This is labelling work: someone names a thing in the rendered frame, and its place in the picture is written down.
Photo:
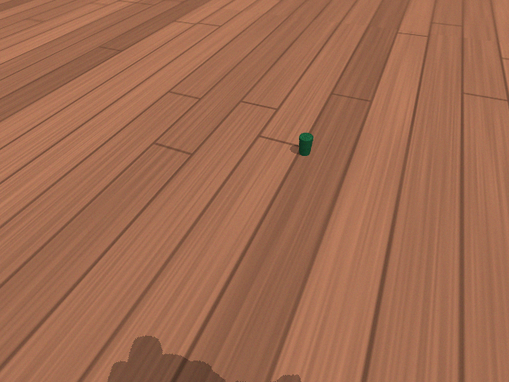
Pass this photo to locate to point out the cup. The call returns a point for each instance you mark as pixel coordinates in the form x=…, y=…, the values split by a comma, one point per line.
x=305, y=143

